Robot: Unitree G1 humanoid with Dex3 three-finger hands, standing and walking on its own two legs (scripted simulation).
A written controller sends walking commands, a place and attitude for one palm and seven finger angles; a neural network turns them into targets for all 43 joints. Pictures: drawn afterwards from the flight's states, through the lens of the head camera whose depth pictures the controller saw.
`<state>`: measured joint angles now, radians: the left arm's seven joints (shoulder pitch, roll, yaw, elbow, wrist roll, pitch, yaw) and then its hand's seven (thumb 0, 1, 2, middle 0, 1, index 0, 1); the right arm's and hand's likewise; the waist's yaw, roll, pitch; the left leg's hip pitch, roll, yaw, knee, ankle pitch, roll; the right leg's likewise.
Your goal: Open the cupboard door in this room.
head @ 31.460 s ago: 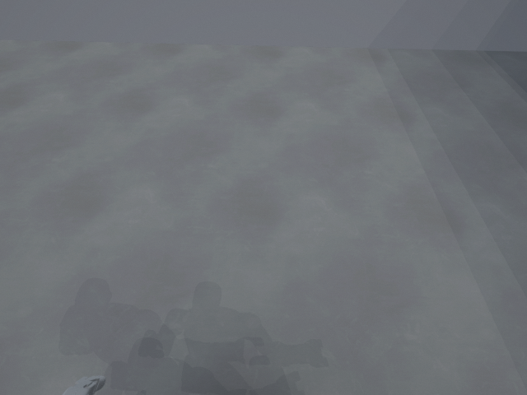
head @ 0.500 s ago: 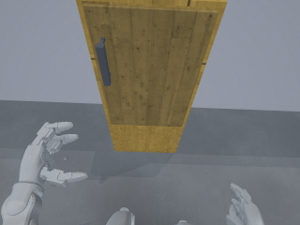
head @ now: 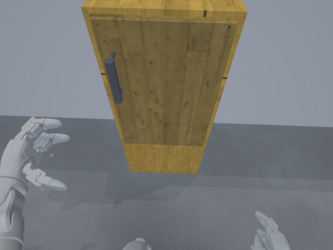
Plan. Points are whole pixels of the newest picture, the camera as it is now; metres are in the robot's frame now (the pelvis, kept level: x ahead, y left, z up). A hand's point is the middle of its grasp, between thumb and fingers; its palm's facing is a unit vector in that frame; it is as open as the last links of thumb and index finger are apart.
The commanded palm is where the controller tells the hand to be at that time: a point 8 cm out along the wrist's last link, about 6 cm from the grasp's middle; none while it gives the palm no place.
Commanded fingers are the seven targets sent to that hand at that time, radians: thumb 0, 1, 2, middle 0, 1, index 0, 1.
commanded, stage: raise the hand with hooked fingers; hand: left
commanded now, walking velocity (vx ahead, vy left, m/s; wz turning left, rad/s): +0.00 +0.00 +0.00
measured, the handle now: (115, 78) +0.59 +0.20 +0.06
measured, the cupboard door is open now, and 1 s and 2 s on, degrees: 0 0 0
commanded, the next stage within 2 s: move the hooked fingers beside the handle in 0.48 s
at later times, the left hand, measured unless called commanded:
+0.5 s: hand (62, 154) +0.29 +0.25 +0.08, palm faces +0.04 -1.00 -0.03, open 14.0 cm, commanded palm +0.26 +0.31 +0.08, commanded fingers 0.00 -0.50 0.30 -0.30 -1.20 -0.30 -1.20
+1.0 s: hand (70, 131) +0.36 +0.26 +0.08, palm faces +0.01 -1.00 +0.01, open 14.0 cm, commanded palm +0.33 +0.31 +0.08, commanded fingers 0.00 -0.50 0.30 -0.30 -1.20 -0.30 -1.20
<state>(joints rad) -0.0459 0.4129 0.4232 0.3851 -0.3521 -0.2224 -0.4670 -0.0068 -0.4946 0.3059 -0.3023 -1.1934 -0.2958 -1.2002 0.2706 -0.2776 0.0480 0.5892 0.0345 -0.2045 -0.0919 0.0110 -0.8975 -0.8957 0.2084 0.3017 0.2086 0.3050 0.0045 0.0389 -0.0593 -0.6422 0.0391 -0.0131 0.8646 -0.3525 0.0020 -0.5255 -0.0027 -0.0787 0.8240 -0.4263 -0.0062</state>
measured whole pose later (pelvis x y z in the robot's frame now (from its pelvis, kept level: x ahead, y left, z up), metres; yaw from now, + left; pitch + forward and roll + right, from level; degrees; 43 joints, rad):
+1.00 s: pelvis -0.01 +0.00 -0.01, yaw -1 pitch +10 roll -2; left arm -0.37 0.46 0.43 0.71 -0.29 -0.26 -0.48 -0.01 -0.50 0.30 -0.30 -1.20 -0.30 -1.20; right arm 0.30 -0.28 0.04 0.59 0.03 -0.14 -0.08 0.01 -0.90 -0.90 0.21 0.30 0.21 0.30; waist -0.03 0.02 -0.06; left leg -0.72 0.05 0.00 0.89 -0.35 0.00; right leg -0.61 0.01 -0.06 0.86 -0.43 -0.01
